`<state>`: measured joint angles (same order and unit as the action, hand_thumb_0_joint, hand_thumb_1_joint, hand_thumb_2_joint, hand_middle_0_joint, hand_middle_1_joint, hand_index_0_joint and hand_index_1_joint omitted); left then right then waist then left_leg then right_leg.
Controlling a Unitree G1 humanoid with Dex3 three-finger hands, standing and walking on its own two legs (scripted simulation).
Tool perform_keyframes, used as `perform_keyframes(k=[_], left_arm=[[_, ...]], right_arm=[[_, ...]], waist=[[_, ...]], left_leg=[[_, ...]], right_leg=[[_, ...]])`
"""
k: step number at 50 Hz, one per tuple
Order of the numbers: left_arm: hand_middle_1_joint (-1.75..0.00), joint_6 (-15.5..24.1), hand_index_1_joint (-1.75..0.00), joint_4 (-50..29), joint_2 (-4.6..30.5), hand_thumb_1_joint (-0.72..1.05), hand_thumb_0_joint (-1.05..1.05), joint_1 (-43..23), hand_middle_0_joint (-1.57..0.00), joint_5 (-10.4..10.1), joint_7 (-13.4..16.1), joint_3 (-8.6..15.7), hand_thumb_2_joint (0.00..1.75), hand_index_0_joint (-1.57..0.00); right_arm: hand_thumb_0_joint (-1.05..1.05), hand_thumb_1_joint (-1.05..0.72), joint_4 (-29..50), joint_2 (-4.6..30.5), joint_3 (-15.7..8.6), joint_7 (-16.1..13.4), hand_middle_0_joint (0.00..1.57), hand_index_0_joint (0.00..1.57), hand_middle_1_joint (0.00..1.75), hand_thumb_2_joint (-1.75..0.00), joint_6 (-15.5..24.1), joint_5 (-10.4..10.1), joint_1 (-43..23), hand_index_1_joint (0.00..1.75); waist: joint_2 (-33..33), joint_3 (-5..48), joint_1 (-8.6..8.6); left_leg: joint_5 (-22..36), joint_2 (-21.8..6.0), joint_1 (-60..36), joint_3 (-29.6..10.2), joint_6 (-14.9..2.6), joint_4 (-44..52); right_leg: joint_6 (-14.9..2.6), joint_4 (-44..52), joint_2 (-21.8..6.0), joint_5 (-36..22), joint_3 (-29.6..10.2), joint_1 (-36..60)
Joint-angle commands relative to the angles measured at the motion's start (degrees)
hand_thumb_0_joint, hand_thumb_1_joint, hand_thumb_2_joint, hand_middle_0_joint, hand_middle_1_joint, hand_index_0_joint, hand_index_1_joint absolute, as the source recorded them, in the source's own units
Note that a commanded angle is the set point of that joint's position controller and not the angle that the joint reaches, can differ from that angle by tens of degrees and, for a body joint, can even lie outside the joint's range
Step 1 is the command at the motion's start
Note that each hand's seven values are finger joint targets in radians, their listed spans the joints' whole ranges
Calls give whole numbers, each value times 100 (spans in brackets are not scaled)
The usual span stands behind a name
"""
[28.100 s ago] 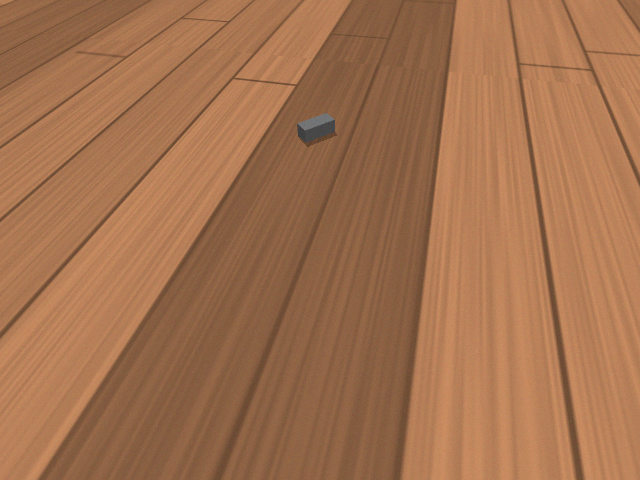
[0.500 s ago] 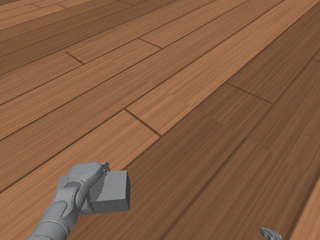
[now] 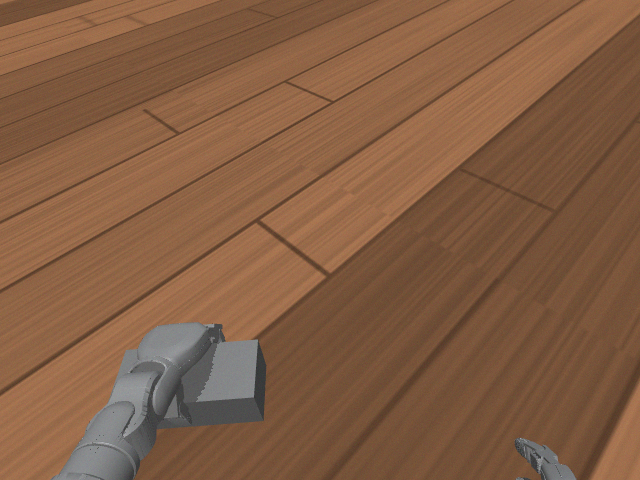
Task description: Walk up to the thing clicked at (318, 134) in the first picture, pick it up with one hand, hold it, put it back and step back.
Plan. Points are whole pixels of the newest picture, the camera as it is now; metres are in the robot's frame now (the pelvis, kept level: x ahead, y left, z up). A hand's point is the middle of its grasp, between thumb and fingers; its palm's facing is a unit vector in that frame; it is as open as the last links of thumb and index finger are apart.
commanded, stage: hold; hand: left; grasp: from above
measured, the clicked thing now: (194, 385) +0.29 +0.22 -0.08
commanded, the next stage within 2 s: crouch in 0.56 s
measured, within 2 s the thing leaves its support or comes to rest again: neither
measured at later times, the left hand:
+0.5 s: hand (188, 366) +0.30 +0.22 -0.05, palm faces -0.47 -0.06 -0.88, open 11.7 cm
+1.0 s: hand (196, 386) +0.30 +0.23 -0.11, palm faces -0.50 -0.02 -0.86, open 11.7 cm
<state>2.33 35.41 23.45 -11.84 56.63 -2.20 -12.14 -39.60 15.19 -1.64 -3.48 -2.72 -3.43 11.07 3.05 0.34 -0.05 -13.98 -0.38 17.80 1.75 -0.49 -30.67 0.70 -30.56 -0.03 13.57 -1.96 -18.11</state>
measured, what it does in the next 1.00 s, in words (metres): stands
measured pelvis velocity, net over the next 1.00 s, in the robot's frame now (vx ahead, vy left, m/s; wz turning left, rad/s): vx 0.01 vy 0.00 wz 0.02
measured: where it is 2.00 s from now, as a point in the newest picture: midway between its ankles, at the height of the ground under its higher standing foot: outside the picture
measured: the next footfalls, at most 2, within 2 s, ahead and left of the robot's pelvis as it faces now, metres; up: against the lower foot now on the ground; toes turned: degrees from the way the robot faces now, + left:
none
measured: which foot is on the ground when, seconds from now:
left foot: down 0.00-1.00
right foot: down 0.00-1.00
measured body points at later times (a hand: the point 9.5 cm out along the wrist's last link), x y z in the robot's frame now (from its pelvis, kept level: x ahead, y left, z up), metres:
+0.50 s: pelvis +0.01 +0.00 +0.00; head +0.04 -0.02 +0.45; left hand +0.32 +0.22 +0.00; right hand +0.14 -0.26 -0.12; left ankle +0.02 +0.11 -0.73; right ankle +0.03 -0.13 -0.73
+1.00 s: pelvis +0.01 +0.00 -0.01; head +0.06 +0.00 +0.43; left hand +0.32 +0.23 -0.06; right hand +0.14 -0.26 -0.13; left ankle +0.02 +0.11 -0.73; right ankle +0.03 -0.13 -0.73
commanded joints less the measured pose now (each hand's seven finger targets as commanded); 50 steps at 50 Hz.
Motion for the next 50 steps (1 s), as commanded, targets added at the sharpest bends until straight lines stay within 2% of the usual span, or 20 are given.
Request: perform_keyframes(k=[1,4,6,8,11,12,15,18,23,25,30,32,33,34,37,43,44,45,48,50], left_arm=[[-83,15,-88,-1054,1232,57,0,-1935,-100,-38,286,729,115,-96],[-82,30,-88,-1264,1278,57,0,-1761,-101,-77,234,791,118,-96],[-83,48,-88,-1407,1248,56,0,-2028,-100,-65,207,714,116,-95],[-80,85,-86,-1476,1500,54,0,-2128,-100,-23,229,901,115,-95],[-84,110,-88,-1415,1390,56,0,-2326,-98,12,301,817,115,-94],[-85,105,-89,-1360,1463,57,0,-2365,-98,7,364,905,114,-95],[-86,96,-91,-1138,1314,57,0,-2288,-98,26,458,824,118,-94],[-86,63,-90,-1087,1352,55,0,-2236,-97,53,508,835,116,-94],[-85,9,-90,-1127,1369,56,0,-2109,-100,18,468,838,119,-95],[-84,-3,-89,-983,1306,55,0,-1813,-99,22,396,811,119,-94],[-86,102,-90,-1278,1416,57,0,-2234,-98,46,302,797,116,-94],[-86,124,-89,-1222,1330,56,0,-2168,-97,33,313,757,116,-94],[-92,146,-92,-1358,1352,59,0,-2214,-94,9,340,788,116,-94],[-87,124,-86,-1206,1296,51,0,-2108,-86,8,370,779,108,-86],[-83,103,-86,-817,1110,48,0,-1647,-91,73,513,761,109,-88],[-82,222,-85,-217,901,48,0,-1774,-91,407,1023,655,108,-88],[-83,238,-86,-46,981,49,0,-1900,-91,462,1127,716,108,-88],[-83,249,-86,96,921,49,0,-2029,-91,540,1210,631,108,-88],[-88,302,-91,438,918,53,0,-2528,-93,683,1557,644,115,-90],[-89,352,-93,519,869,55,0,-2811,-96,860,1798,629,118,-92]], right_arm=[[0,-90,806,713,-197,-42,20,20,30,-90,245,-18,-481,30],[0,-90,872,708,-209,-45,20,20,30,-90,213,-17,-509,30],[0,-90,880,697,-208,-48,20,20,30,-90,196,-16,-519,30],[0,-90,842,718,-214,-68,20,20,30,-90,176,-10,-498,30],[0,-90,776,683,-191,-80,20,20,30,-90,161,7,-453,30],[0,-90,748,703,-199,-82,20,20,30,-90,159,-1,-430,30],[0,-90,722,710,-227,-71,20,20,30,-90,152,-7,-383,30],[0,-90,693,735,-268,-58,20,20,30,-90,131,12,-364,30],[0,-90,716,725,-281,-45,20,20,30,-90,95,5,-372,30],[0,-90,732,717,-297,-40,20,20,30,-90,72,-10,-345,30],[0,-90,733,711,-292,-51,20,20,30,-90,51,-6,-303,30],[0,-90,726,737,-304,-43,20,20,30,-90,55,-14,-292,30],[0,-89,731,755,-316,-44,20,20,30,-91,56,-8,-247,30],[0,-87,739,735,-310,-45,20,20,30,-89,58,-6,-281,30],[0,-89,751,743,-324,-20,20,20,30,-90,21,-14,-239,30],[0,-89,647,736,-360,60,20,20,30,-90,-63,83,-87,30],[0,-89,626,760,-369,73,20,20,30,-90,-81,107,-47,30],[0,-89,597,758,-369,94,20,20,30,-90,-87,125,1,30],[0,-89,446,815,-420,172,20,20,30,-90,-78,215,156,30],[0,-89,392,841,-495,219,20,20,30,-90,-47,259,293,30]], waist=[[-194,1249,-56],[-155,1400,24],[-120,1446,-42],[-52,1506,-21],[-106,1574,-104],[-75,1593,-75],[-84,1571,-67],[-50,1671,-41],[-83,1655,-24],[-213,1588,-32],[15,1680,-53],[39,1675,-57],[142,1784,-50],[37,1711,-41],[-185,1424,-63],[-352,1322,-157],[-351,1330,-210],[-406,1412,-246],[-226,1694,-348],[-99,2154,-380]], left_leg=[[620,116,-758,-106,-50,493],[721,165,-787,-65,-67,480],[771,163,-878,-60,-66,474],[830,163,-918,-67,-63,478],[918,164,-988,-73,-67,437],[906,154,-983,-82,-52,457],[1029,139,-969,-88,-35,445],[1174,144,-1046,-93,-19,415],[1310,167,-984,-66,-45,397],[1398,159,-959,-64,-67,403],[1389,170,-1027,-56,-54,421],[1419,126,-1139,-90,-15,434],[1518,110,-1202,-95,0,424],[1617,95,-1179,-120,-4,410],[1557,131,-966,-89,-18,398],[1365,161,-522,-100,-7,64],[1318,166,-383,-97,-14,-98],[1317,179,-268,-93,-26,-259],[1143,157,204,-119,28,-889],[1070,148,482,-117,37,-1419]], right_leg=[[-150,591,167,-428,96,174],[-139,614,127,-528,49,337],[-134,608,132,-593,42,342],[-138,605,127,-651,42,384],[-125,597,135,-759,42,332],[-139,582,151,-733,58,342],[-157,540,160,-827,94,301],[-156,541,144,-953,107,397],[-134,571,120,-1151,92,504],[-129,571,128,-1240,113,504],[-150,574,124,-1231,90,497],[-187,555,162,-1173,122,440],[-201,532,174,-1235,136,456],[-195,513,191,-1309,173,433],[-187,524,169,-1308,171,429],[-167,245,123,-1146,172,-48],[-156,137,117,-1115,170,-205],[-139,-4,108,-1166,155,-322],[-157,-553,114,-966,199,-984],[-177,-1041,106,-870,197,-1510]])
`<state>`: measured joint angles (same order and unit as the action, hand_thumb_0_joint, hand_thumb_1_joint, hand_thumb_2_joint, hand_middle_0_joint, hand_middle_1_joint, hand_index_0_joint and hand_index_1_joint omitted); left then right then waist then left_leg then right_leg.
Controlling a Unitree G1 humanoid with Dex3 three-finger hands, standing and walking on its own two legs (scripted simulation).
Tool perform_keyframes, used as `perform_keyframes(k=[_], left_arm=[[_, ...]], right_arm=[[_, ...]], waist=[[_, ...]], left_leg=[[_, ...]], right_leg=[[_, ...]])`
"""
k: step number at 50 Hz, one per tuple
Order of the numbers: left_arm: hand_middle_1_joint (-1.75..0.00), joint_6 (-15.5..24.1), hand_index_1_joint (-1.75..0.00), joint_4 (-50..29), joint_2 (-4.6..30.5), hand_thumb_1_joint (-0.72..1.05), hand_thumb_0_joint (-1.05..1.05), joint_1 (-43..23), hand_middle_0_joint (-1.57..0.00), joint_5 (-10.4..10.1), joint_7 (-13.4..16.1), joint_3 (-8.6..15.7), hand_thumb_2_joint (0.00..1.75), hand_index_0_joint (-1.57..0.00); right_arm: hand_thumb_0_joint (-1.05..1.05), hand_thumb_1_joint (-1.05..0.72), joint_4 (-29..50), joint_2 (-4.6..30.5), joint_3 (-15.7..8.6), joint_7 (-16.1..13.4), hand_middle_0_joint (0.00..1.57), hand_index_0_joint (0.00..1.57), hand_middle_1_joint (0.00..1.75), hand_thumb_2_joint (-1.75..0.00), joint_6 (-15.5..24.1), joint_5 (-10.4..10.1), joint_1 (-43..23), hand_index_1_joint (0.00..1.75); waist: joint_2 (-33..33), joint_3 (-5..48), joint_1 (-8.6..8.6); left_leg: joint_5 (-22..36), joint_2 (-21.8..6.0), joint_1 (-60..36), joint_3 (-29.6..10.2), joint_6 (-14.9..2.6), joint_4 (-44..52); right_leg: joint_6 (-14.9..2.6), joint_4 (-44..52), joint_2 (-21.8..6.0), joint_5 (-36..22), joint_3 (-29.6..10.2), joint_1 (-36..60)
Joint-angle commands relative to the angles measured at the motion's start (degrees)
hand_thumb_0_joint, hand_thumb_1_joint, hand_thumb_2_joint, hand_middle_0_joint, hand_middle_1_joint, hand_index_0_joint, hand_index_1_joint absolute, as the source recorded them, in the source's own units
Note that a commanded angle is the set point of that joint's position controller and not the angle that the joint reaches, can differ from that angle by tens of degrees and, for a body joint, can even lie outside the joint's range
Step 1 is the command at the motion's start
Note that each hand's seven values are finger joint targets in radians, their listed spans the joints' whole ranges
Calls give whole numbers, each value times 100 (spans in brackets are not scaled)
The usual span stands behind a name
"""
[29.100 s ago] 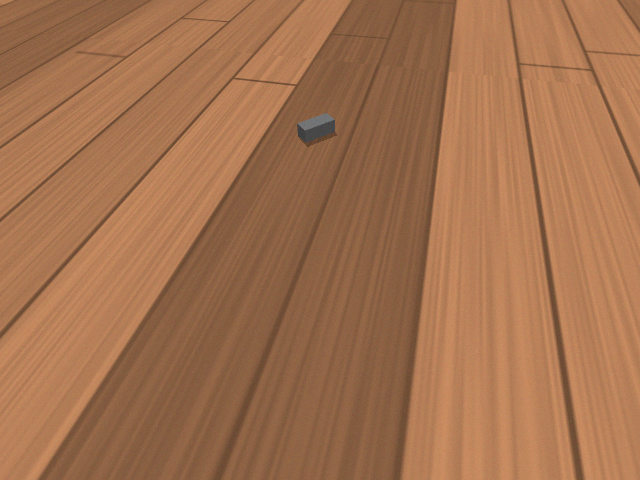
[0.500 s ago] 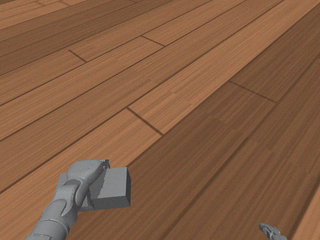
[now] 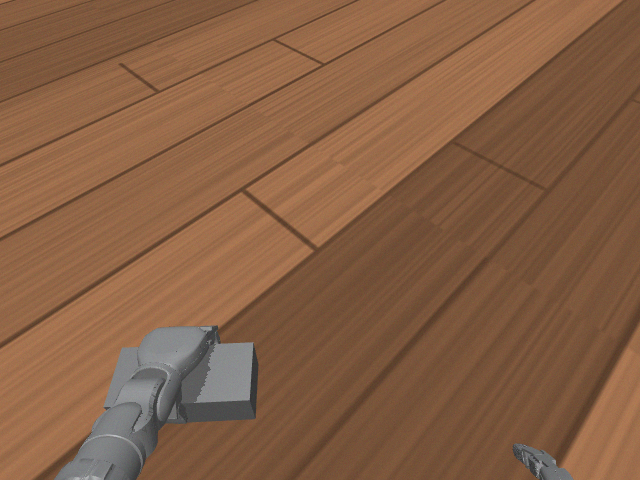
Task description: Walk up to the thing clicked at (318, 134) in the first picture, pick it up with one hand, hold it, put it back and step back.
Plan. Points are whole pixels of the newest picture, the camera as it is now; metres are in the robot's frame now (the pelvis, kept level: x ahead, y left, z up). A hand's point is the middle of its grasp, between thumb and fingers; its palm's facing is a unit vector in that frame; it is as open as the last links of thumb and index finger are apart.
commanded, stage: crouch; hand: left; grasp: from above
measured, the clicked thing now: (189, 383) +0.29 +0.22 -0.13
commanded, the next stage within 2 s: lower in 1.58 s
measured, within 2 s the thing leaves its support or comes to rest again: neither
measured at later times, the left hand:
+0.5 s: hand (221, 393) +0.34 +0.22 -0.34, palm faces -0.45 +0.06 -0.89, open 11.7 cm
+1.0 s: hand (238, 399) +0.37 +0.22 -0.50, palm faces -0.46 +0.01 -0.89, open 11.7 cm
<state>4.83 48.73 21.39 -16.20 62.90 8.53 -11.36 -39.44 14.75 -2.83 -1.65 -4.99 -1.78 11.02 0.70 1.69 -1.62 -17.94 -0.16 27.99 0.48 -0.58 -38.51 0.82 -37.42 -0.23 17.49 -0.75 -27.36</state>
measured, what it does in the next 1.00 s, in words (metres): lowers itself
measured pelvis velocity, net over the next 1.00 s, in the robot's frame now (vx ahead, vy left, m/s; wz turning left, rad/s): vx -0.07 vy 0.00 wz -0.05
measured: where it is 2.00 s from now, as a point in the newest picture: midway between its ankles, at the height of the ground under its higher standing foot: outside the picture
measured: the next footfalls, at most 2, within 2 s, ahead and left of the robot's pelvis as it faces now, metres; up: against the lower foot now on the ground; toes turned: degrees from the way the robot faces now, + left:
none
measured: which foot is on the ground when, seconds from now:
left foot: down 0.00-1.00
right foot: down 0.00-1.00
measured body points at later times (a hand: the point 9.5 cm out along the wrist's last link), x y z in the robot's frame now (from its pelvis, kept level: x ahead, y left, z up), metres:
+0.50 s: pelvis -0.06 +0.01 -0.20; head +0.11 +0.02 +0.22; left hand +0.35 +0.22 -0.29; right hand -0.03 -0.28 -0.33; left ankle +0.01 +0.11 -0.72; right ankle +0.01 -0.13 -0.72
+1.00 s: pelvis -0.07 +0.00 -0.32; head +0.16 +0.03 +0.07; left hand +0.39 +0.22 -0.45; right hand -0.01 -0.29 -0.44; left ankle +0.01 +0.11 -0.72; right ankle +0.01 -0.13 -0.72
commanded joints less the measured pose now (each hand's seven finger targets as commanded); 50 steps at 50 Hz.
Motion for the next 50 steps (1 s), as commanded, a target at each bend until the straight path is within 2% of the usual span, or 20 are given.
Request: perform_keyframes(k=[1,5,9,12,13,14,16,17,19,22,27,31,33,35,37,39,42,44,45,50], left_arm=[[-87,119,-91,-792,1075,54,0,-2553,-95,309,847,560,116,-92],[-89,145,-90,-143,998,55,0,-2822,-92,523,1246,556,108,-91],[-91,126,-91,458,1246,55,0,-3283,-90,672,1532,712,106,-91],[-90,54,-90,437,1213,57,0,-3590,-91,614,1657,762,106,-92],[-90,27,-90,493,1261,59,0,-3600,-93,571,1676,803,107,-94],[-89,-6,-90,619,1118,59,0,-3670,-96,555,1655,683,110,-95],[-91,-59,-92,667,1469,61,0,-3792,-98,603,1679,902,114,-96],[-90,-103,-93,948,1387,61,0,-3583,-98,561,1658,907,116,-96],[-94,-125,-96,789,1579,61,0,-3869,-98,535,1652,1002,120,-96],[-97,-120,-99,1077,1695,60,0,-3975,-96,554,1599,1062,121,-95],[-96,122,-98,1001,1707,64,0,-4509,-100,506,1535,1071,123,-98],[-93,327,-97,1064,2051,67,0,-4803,-104,598,1673,1272,127,-101],[-93,412,-96,1067,2011,67,0,-5033,-103,690,1757,1246,125,-101],[-92,451,-95,1093,2260,64,0,-5014,-101,768,1879,1372,124,-99],[-93,458,-96,1314,2169,64,0,-5050,-101,812,1975,1397,126,-98],[-92,462,-95,1473,2240,63,0,-5020,-100,852,2040,1451,125,-98],[-93,447,-95,1712,2287,62,0,-4968,-99,910,2087,1520,123,-97],[-93,448,-95,1730,2186,63,0,-5086,-99,916,2089,1452,122,-97],[-94,436,-95,1916,2245,62,0,-4925,-98,932,2090,1533,122,-96],[-93,439,-93,2013,2197,61,0,-4741,-95,896,2012,1518,116,-95]], right_arm=[[0,-89,347,896,-392,63,20,20,30,-90,199,129,396,30],[0,-89,285,960,-439,109,20,20,30,-90,252,206,516,30],[0,-89,200,1041,-463,78,20,20,30,-90,375,304,611,30],[0,-89,165,1052,-474,32,20,20,30,-90,462,360,704,30],[0,-89,162,1066,-483,13,20,20,30,-90,487,365,729,30],[0,-89,137,1063,-471,3,20,20,30,-90,512,375,720,30],[0,-89,101,1108,-507,-29,20,20,30,-90,549,385,758,30],[0,-89,82,1091,-493,-24,20,20,30,-90,573,418,744,30],[0,-89,102,1101,-495,-29,20,20,30,-90,623,449,769,30],[0,-89,60,1113,-457,-15,20,20,30,-90,689,487,779,30],[0,-89,-19,1144,-429,84,20,20,30,-90,818,553,807,30],[0,-89,-95,1209,-385,166,20,20,30,-90,885,610,902,30],[0,-89,-154,1204,-361,217,20,20,30,-90,914,636,956,30],[0,-89,-168,1181,-331,255,20,20,30,-90,925,649,979,30],[0,-89,-244,1190,-296,327,20,20,30,-90,953,721,1083,30],[0,-89,-264,1156,-276,387,20,20,30,-90,970,750,1078,30],[0,-89,-297,1142,-247,482,20,20,30,-90,975,809,1088,30],[0,-89,-286,1124,-242,537,20,20,30,-90,975,832,1073,30],[0,-90,-305,1147,-241,561,20,20,30,-90,976,855,1085,30],[0,-89,-269,1145,-282,679,20,20,30,-90,958,857,1034,30]], waist=[[298,2219,-248],[342,2460,-336],[529,2907,-399],[729,3486,-388],[788,3654,-375],[745,3702,-489],[618,3879,-453],[557,3813,-472],[661,4098,-465],[562,4039,-587],[777,4457,-756],[914,4557,-821],[1040,4736,-918],[1097,4892,-803],[1074,4886,-937],[1128,4970,-875],[1235,4925,-852],[1215,4916,-927],[1157,4880,-908],[1257,4797,-852]], left_leg=[[1489,100,-378,4,52,-883],[1132,59,561,-67,21,-1694],[432,49,1576,-183,22,-2516],[211,30,2098,-286,37,-2985],[162,22,2168,-311,36,-3133],[140,14,2400,-326,4,-3326],[-94,42,2937,-320,-18,-3631],[-217,45,3182,-344,-1,-3749],[-541,56,3438,-342,9,-3967],[-1035,86,4075,-353,-12,-4328],[-1431,111,4549,-402,-42,-4951],[-1775,107,4835,-532,-8,-5239],[-1684,113,4860,-535,3,-5421],[-1480,136,4943,-401,-8,-5677],[-1198,135,5098,-364,-13,-5946],[-937,148,5162,-281,-41,-6206],[-582,147,5319,-232,-53,-6499],[-517,146,5521,-193,-79,-6681],[-450,139,5572,-207,-80,-6757],[-452,119,5740,-240,-60,-6918]], right_leg=[[-215,-594,133,-1223,89,-850],[-264,-1474,178,-852,156,-1963],[-283,-2412,167,-281,218,-3084],[-322,-3057,164,-65,254,-3718],[-337,-3250,171,-2,279,-3882],[-331,-3405,177,15,290,-4096],[-331,-3701,172,140,291,-4241],[-323,-3851,156,260,304,-4422],[-322,-4072,127,533,303,-4674],[-313,-4428,116,928,329,-5098],[-331,-4987,103,1298,378,-5877],[-315,-5392,67,1568,442,-6432],[-322,-5565,66,1491,476,-6603],[-337,-5687,98,1370,467,-6621],[-305,-5828,60,1109,458,-6702],[-304,-5954,88,892,454,-6751],[-301,-6169,109,610,462,-6812],[-286,-6272,137,461,461,-6781],[-274,-6333,126,402,468,-6807],[-310,-6643,189,468,561,-7041]])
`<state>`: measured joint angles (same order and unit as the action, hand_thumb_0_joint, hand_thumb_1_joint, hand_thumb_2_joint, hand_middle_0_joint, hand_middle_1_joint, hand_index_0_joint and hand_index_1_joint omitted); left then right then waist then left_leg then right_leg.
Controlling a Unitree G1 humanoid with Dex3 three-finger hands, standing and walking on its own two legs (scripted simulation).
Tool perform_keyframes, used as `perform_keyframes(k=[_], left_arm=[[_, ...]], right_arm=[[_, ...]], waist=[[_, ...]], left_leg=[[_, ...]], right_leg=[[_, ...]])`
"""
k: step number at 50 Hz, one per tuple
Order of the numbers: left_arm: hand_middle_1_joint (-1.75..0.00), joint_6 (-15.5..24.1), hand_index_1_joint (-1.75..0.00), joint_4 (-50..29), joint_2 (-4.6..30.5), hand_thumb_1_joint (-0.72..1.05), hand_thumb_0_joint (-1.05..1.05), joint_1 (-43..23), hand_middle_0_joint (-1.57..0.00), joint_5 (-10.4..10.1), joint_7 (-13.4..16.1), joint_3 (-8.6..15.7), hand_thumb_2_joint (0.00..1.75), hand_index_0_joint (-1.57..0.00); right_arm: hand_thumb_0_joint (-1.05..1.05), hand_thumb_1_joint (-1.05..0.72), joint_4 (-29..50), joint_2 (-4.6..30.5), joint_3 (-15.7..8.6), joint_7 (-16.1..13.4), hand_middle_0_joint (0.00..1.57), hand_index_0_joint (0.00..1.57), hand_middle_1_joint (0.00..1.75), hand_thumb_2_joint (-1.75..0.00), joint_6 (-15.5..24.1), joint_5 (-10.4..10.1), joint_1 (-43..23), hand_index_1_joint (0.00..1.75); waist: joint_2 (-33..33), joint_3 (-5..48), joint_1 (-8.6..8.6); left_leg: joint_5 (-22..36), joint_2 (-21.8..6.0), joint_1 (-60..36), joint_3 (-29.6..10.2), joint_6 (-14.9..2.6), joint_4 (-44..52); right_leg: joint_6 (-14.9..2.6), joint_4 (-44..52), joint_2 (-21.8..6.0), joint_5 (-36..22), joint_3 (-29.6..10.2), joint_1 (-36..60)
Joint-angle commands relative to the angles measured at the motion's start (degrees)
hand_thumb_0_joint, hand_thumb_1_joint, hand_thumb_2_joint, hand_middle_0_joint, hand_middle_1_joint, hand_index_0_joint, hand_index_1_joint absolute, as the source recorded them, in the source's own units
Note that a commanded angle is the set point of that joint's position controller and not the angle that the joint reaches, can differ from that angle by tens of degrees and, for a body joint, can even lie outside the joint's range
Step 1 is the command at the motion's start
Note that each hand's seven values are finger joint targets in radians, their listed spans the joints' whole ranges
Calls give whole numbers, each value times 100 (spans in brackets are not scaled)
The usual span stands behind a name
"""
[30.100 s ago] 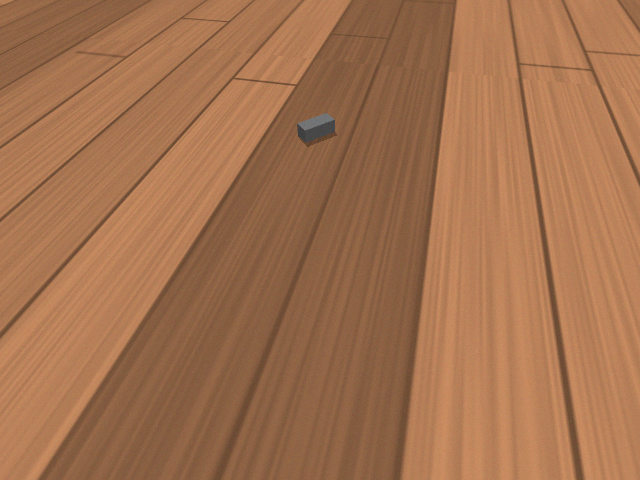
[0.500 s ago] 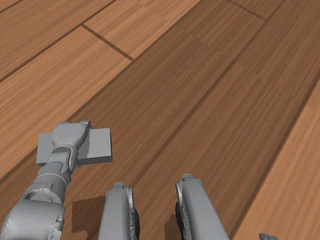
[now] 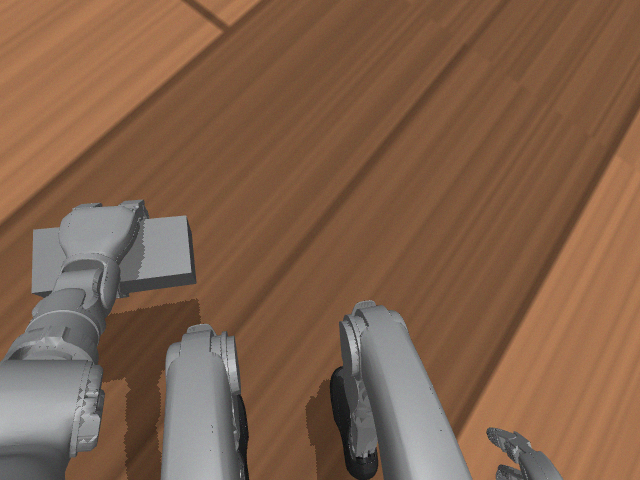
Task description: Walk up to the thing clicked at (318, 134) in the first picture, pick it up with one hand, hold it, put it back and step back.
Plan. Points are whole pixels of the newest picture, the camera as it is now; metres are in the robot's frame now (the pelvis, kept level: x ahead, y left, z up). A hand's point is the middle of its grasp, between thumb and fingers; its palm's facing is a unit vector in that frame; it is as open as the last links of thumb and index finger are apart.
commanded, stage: crouch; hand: left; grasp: from above
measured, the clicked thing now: (121, 259) +0.43 +0.25 -0.21
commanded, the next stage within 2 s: lower in 0.58 s
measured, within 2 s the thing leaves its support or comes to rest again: neither
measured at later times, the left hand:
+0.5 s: hand (131, 266) +0.42 +0.24 -0.25, palm faces -0.46 -0.02 -0.89, open 11.7 cm
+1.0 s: hand (141, 270) +0.43 +0.24 -0.30, palm faces -0.50 -0.04 -0.86, open 11.6 cm
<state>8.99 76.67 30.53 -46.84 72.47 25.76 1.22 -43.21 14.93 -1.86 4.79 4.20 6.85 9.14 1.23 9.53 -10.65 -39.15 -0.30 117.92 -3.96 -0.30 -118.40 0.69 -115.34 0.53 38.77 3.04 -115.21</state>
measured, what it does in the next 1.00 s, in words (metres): lowers itself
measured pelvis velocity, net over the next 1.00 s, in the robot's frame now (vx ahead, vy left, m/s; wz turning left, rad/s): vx -0.01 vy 0.00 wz -0.05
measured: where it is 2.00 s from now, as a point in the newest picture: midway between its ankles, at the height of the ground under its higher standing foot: (295, 453)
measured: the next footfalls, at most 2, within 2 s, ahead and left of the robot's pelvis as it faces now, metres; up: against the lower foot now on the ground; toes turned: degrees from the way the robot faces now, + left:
none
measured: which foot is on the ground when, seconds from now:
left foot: down 0.00-1.00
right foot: down 0.00-1.00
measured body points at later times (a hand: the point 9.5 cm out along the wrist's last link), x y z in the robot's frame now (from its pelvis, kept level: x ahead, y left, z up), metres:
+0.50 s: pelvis -0.01 +0.00 -0.06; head +0.23 +0.05 +0.32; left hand +0.44 +0.24 -0.20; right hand +0.03 -0.28 -0.18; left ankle +0.07 +0.12 -0.40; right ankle +0.08 -0.12 -0.40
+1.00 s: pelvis -0.01 +0.00 -0.10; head +0.24 +0.05 +0.27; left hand +0.45 +0.24 -0.25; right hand +0.02 -0.29 -0.21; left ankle +0.07 +0.12 -0.40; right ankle +0.08 -0.12 -0.40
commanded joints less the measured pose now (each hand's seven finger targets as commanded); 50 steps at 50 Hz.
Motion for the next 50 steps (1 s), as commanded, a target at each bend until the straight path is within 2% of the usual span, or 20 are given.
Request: perform_keyframes(k=[1,4,5,6,7,8,10,11,12,16,17,19,23,32,36,38,40,41,46,50], left_arm=[[-93,29,-93,-818,1340,61,0,-1726,-95,-77,280,306,116,-95],[-91,109,-92,-962,1458,60,0,-1902,-95,-51,227,329,116,-94],[-92,120,-93,-906,1331,59,0,-1835,-95,-96,209,273,116,-94],[-92,184,-92,-1247,1545,60,0,-2131,-94,-99,234,385,115,-94],[-92,204,-92,-1128,1575,59,0,-2012,-93,-61,240,385,114,-93],[-92,207,-93,-909,1519,59,0,-1839,-94,-49,241,385,116,-94],[-93,285,-92,-1243,1685,60,0,-2063,-94,-29,289,468,114,-94],[-92,255,-92,-823,1541,59,0,-1861,-93,-10,308,393,114,-93],[-92,285,-92,-1060,1580,59,0,-2173,-93,-15,330,387,113,-93],[-93,281,-93,-918,1675,59,0,-2310,-93,64,437,456,115,-93],[-92,272,-92,-874,1723,58,0,-2312,-92,72,464,443,113,-92],[-94,256,-94,-719,1716,58,0,-2317,-92,97,498,454,115,-92],[-95,182,-95,-588,1831,59,0,-2243,-93,65,530,530,115,-93],[-93,162,-95,-199,1898,57,0,-2405,-95,1,393,412,118,-93],[-89,212,-94,-194,1948,56,0,-2297,-99,-28,317,398,119,-95],[-90,274,-95,-108,1929,58,0,-2487,-101,-27,287,367,120,-97],[-88,341,-92,76,2018,58,0,-2461,-101,1,292,357,117,-97],[-88,390,-92,-6,2094,58,0,-2517,-101,16,305,419,117,-97],[-86,575,-90,-111,2269,60,0,-2456,-100,38,455,558,113,-97],[-85,583,-88,-84,2368,59,0,-2475,-100,175,645,595,111,-97]], right_arm=[[0,-89,126,1144,-385,61,20,20,30,-90,46,13,1240,30],[0,-90,98,1204,-430,100,20,20,30,-90,27,7,1249,30],[0,-90,125,1148,-409,119,20,20,30,-90,34,14,1253,30],[0,-89,69,1187,-416,132,20,20,30,-90,27,30,1284,30],[0,-90,68,1177,-409,138,20,20,30,-90,15,26,1285,30],[0,-90,101,1187,-390,157,20,20,30,-90,19,33,1277,30],[0,-90,45,1211,-408,165,20,20,30,-90,16,47,1309,30],[0,-90,86,1219,-398,163,20,20,30,-90,25,40,1227,30],[0,-90,64,1197,-401,168,20,20,30,-90,24,44,1192,30],[0,-90,14,1279,-392,181,20,20,30,-90,63,90,1259,30],[0,-90,2,1268,-374,176,20,20,30,-90,53,80,1191,30],[0,-90,-34,1281,-361,177,20,20,30,-90,63,91,1204,30],[0,-90,-44,1301,-308,188,20,20,30,-90,85,97,1227,30],[0,-90,-65,1348,-193,181,20,20,30,-90,105,93,1184,30],[0,-90,-81,1363,-136,186,20,20,30,-90,112,94,1207,30],[0,-91,-97,1397,-100,211,20,20,30,-90,136,123,1258,30],[0,-91,-104,1393,-41,215,20,20,30,-90,134,130,1202,30],[0,-91,-97,1419,-22,225,20,20,30,-90,147,152,1246,30],[0,-90,-57,1482,21,274,20,20,30,-90,170,216,1195,30],[0,-90,-65,1500,34,302,20,20,30,-90,194,286,1067,30]], waist=[[1278,3971,24],[1347,3998,-5],[1254,3881,-71],[1279,3949,-86],[1177,3987,-23],[1130,3866,-73],[1235,4009,-54],[1170,3909,-34],[1300,3944,-85],[1449,3882,-154],[1454,3851,-78],[1416,3818,-151],[1379,3755,-102],[1288,3522,-184],[1171,3543,-174],[1170,3341,-309],[1080,3324,-282],[1099,3254,-346],[1278,3389,-336],[1634,3410,-363]], left_leg=[[1701,109,-3265,186,-68,1030],[1699,98,-3182,165,-63,893],[1670,95,-3091,172,-85,814],[1643,87,-2994,167,-80,770],[1609,92,-2913,212,-112,699],[1535,105,-2776,219,-111,659],[1509,96,-2794,225,-103,593],[1393,91,-2741,212,-99,575],[1296,94,-2697,224,-102,540],[1175,81,-2708,181,-76,451],[1101,71,-2625,187,-77,449],[1046,73,-2576,180,-82,376],[1051,87,-2412,214,-98,275],[777,110,-1956,259,-141,15],[975,103,-1821,282,-159,-148],[987,97,-1726,250,-156,-261],[1006,91,-1544,235,-169,-374],[1012,98,-1509,229,-172,-435],[1079,88,-1494,226,-143,-584],[1040,73,-1655,213,-91,-667]], right_leg=[[-298,1078,92,-1658,192,1669],[-310,889,128,-1660,232,1512],[-287,899,118,-1688,220,1549],[-289,824,120,-1691,230,1554],[-280,826,158,-1728,207,1666],[-272,787,140,-1671,210,1603],[-279,712,157,-1651,216,1566],[-293,658,168,-1524,234,1370],[-299,633,178,-1447,228,1306],[-310,437,133,-1328,273,1003],[-333,389,166,-1265,289,946],[-319,347,155,-1220,302,848],[-310,261,149,-1254,303,852],[-308,94,187,-1044,354,725],[-270,23,200,-1267,354,878],[-264,-62,182,-1276,381,732],[-264,-153,235,-1303,419,774],[-248,-181,212,-1305,438,749],[-238,-363,263,-1370,499,831],[-285,-586,279,-1355,552,608]])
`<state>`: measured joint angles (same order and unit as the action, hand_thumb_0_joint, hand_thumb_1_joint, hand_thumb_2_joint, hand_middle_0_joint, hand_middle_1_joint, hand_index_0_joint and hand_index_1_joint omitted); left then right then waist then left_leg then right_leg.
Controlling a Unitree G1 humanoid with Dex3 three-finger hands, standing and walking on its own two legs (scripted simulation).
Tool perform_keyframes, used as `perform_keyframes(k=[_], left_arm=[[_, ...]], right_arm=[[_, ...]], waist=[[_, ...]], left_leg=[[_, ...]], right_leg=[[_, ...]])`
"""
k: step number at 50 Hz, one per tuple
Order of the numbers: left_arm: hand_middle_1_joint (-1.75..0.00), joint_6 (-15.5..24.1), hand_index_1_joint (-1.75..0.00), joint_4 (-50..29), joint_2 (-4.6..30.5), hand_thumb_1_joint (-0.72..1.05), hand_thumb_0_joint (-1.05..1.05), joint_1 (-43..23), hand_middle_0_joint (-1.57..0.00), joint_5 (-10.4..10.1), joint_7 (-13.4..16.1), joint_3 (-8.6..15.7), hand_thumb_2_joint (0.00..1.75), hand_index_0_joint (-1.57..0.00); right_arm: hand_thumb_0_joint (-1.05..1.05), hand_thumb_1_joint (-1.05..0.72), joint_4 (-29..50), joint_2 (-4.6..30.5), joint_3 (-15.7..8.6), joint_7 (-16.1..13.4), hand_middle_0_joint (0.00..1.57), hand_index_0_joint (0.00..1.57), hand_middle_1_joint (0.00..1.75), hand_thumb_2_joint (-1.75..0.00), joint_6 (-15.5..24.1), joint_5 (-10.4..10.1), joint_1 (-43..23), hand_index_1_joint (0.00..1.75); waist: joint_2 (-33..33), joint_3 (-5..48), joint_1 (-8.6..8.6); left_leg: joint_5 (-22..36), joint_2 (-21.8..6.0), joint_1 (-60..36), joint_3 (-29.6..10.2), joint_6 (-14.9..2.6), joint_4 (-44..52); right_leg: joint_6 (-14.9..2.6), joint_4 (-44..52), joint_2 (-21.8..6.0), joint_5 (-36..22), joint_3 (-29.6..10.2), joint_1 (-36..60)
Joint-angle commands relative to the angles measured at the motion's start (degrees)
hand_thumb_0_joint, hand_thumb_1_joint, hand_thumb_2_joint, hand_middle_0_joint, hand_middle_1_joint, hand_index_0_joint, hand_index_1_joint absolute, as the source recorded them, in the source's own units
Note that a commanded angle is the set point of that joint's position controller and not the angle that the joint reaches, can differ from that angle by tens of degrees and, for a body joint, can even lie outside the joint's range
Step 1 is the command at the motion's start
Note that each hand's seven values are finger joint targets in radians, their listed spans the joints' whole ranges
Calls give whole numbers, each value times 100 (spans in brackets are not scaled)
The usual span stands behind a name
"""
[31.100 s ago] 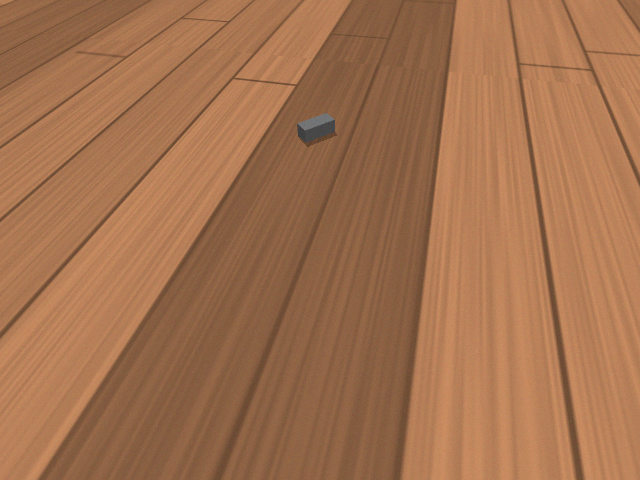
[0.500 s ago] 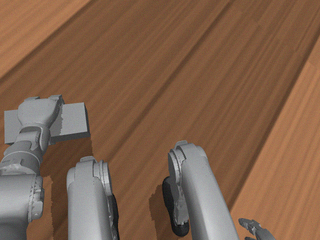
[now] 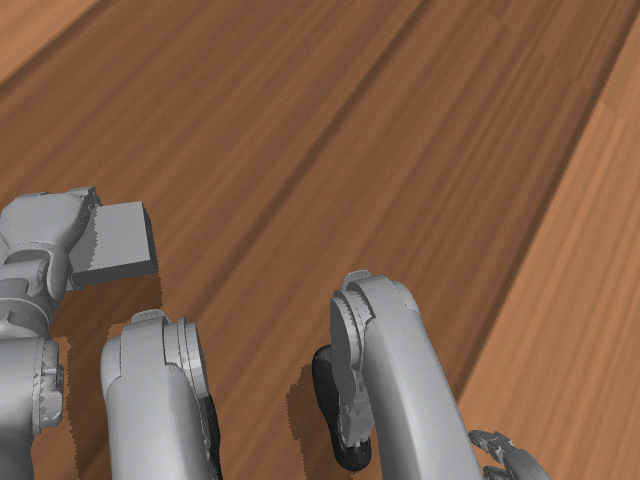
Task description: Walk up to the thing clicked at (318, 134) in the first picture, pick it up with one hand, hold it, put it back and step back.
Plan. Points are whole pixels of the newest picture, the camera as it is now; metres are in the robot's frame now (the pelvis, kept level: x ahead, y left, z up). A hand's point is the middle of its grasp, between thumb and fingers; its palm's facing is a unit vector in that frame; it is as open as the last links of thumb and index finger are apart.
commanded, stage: rest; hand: left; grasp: from above
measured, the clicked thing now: (75, 250) +0.43 +0.27 -0.24
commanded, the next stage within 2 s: open in 0.82 s
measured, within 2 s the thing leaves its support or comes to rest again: neither
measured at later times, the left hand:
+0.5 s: hand (79, 243) +0.44 +0.27 -0.25, palm faces -0.47 -0.10 -0.87, open 11.6 cm
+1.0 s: hand (78, 244) +0.44 +0.27 -0.26, palm faces -0.46 -0.08 -0.88, open 11.6 cm
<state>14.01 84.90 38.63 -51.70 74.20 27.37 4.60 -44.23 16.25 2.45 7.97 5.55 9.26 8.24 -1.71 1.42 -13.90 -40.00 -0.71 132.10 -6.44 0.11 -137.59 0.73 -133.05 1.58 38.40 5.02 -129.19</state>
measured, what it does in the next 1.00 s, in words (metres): stands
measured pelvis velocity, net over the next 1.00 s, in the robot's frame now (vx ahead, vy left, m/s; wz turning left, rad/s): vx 0.00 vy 0.01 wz -0.08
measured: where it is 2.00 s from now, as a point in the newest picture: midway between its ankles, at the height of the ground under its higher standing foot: (277, 449)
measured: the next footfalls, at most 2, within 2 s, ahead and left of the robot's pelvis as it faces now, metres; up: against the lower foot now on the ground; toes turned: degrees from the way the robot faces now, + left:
none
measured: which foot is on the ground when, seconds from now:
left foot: down 0.00-1.00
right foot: down 0.00-1.00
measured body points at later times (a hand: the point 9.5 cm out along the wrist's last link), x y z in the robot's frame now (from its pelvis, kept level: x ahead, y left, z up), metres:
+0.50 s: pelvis +0.01 +0.00 -0.03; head +0.27 +0.07 +0.33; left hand +0.46 +0.27 -0.20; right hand +0.05 -0.27 -0.12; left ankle +0.07 +0.12 -0.30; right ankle +0.10 -0.12 -0.30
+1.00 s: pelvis +0.00 +0.01 -0.04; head +0.25 +0.09 +0.32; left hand +0.46 +0.27 -0.21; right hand +0.04 -0.26 -0.12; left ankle +0.07 +0.12 -0.30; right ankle +0.10 -0.12 -0.30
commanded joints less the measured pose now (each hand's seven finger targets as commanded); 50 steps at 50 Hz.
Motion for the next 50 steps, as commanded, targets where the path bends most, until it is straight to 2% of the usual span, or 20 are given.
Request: perform_keyframes(k=[1,4,12,18,19,21,22,24,26,28,29,30,31,32,37,40,42,46,49,50], left_arm=[[-86,72,-88,-975,1603,60,0,-2049,-99,34,547,298,110,-97],[-83,-5,-87,-1035,1652,59,0,-1879,-100,-6,711,411,110,-97],[-86,-181,-89,-549,1569,57,0,-1969,-97,-23,825,353,115,-94],[-87,-142,-90,-90,1542,57,0,-1775,-97,-68,730,218,116,-95],[-88,-61,-90,-411,1783,59,0,-2175,-97,-110,745,360,115,-95],[-89,-15,-92,-404,2085,59,0,-1751,-99,-94,757,671,118,-96],[-91,-14,-93,-350,2047,61,0,-1538,-99,-53,759,641,119,-96],[-90,60,-91,-201,2088,63,0,-1640,-98,-4,789,710,116,-97],[-89,126,-89,-220,1831,63,0,-1752,-98,26,763,472,111,-97],[-87,140,-88,-260,2271,64,0,-1584,-99,80,848,799,110,-98],[-87,140,-88,-181,2027,64,0,-1674,-99,107,851,538,110,-98],[-89,153,-90,-209,2266,66,0,-1695,-100,136,921,770,113,-99],[-89,158,-90,-266,2235,66,0,-1662,-100,195,966,726,113,-99],[-88,153,-89,45,1975,68,0,-1826,-102,236,929,460,113,-101],[-87,156,-89,331,2039,64,0,-1748,-99,241,1086,445,113,-97],[-86,122,-87,674,1834,64,0,-1809,-99,271,1149,168,110,-97],[-85,146,-85,600,2119,65,0,-2045,-97,299,1211,256,106,-97],[-84,127,-84,799,2049,61,0,-2126,-95,285,1278,90,105,-95],[-87,57,-89,1001,1901,37,0,-1943,-73,315,1309,-35,108,-71],[-88,85,-88,786,2082,29,0,-2119,-66,254,1343,145,105,-66]], right_arm=[[0,-90,42,1386,-409,-6,20,20,30,-90,72,55,1147,30],[0,-90,42,1397,-437,-5,20,20,30,-90,58,68,1057,30],[0,-89,-22,1457,-314,89,20,20,30,-89,98,144,1087,30],[0,-90,-45,1436,-144,177,20,20,30,-89,190,186,1089,30],[0,-89,-76,1503,-150,192,20,20,30,-89,221,225,1124,30],[0,-90,56,1588,-144,208,20,20,30,-90,236,238,1119,30],[0,-90,24,1548,-131,225,20,20,30,-90,211,239,1110,30],[0,-89,-5,1670,-134,251,20,20,30,-89,234,300,1103,30],[0,-90,52,1627,-73,295,20,20,30,-90,265,319,1053,30],[0,-90,80,1693,-82,293,20,20,30,-90,250,327,1011,30],[0,-89,99,1636,-29,328,20,20,30,-90,287,346,993,30],[0,-89,66,1720,-43,344,20,20,30,-90,306,402,1039,30],[0,-90,96,1724,-62,349,20,20,30,-90,310,399,962,30],[0,-89,110,1722,-24,374,20,20,30,-90,348,397,931,30],[0,-89,70,1724,55,413,20,20,30,-90,406,416,900,30],[0,-89,-8,1741,155,455,20,20,30,-90,485,475,903,30],[0,-89,57,1825,158,467,20,20,30,-89,533,481,861,30],[0,-89,43,1848,223,507,20,20,30,-90,621,498,757,30],[0,-89,2,1829,268,549,20,20,30,-89,637,483,840,30],[0,-88,68,1863,265,564,20,20,30,-89,649,528,852,30]], waist=[[1987,4134,-84],[2085,4214,23],[1908,3962,-256],[1797,3823,-279],[1764,3886,-392],[1736,3982,-246],[1807,4071,-159],[1819,3845,-300],[2032,3680,-344],[2123,3810,-239],[2197,3606,-310],[2171,3624,-363],[2232,3625,-308],[2094,3330,-488],[1919,3216,-424],[1946,2992,-555],[1848,2980,-644],[1869,2896,-672],[1940,2915,-652],[1841,3034,-703]], left_leg=[[1082,109,-3036,450,-130,1248],[1071,88,-3051,460,-123,1221],[1125,89,-2813,343,-153,1013],[1294,69,-2663,327,-168,799],[1347,61,-2603,318,-184,674],[1556,71,-2510,349,-185,630],[1601,52,-2511,363,-177,647],[1547,52,-2507,312,-133,579],[1380,67,-2491,280,-118,607],[1335,60,-2579,226,-106,684],[1229,58,-2567,238,-95,656],[1228,46,-2604,214,-98,657],[1184,41,-2637,204,-88,685],[1055,33,-2517,190,-94,575],[918,23,-2172,153,-150,590],[782,26,-2176,121,-152,616],[742,20,-2159,85,-159,575],[663,-6,-2144,14,-145,606],[767,-12,-2205,52,-142,594],[905,-22,-2196,56,-154,540]], right_leg=[[-296,1151,175,-1276,387,1914],[-311,1097,193,-1262,383,1862],[-272,952,200,-1343,504,1721],[-230,885,253,-1553,521,1974],[-208,870,253,-1636,540,2011],[-192,864,242,-1835,525,2370],[-197,850,269,-1894,477,2529],[-253,787,279,-1768,608,2232],[-281,780,286,-1565,652,2030],[-287,711,293,-1520,692,2046],[-299,669,290,-1423,703,1887],[-269,659,296,-1431,765,1902],[-283,644,310,-1383,757,1826],[-293,610,307,-1264,798,1604],[-247,732,355,-1204,727,1749],[-240,749,355,-1084,800,1562],[-230,703,350,-1087,838,1574],[-234,718,367,-1015,859,1545],[-237,725,392,-1143,821,1633],[-204,754,399,-1288,826,1812]])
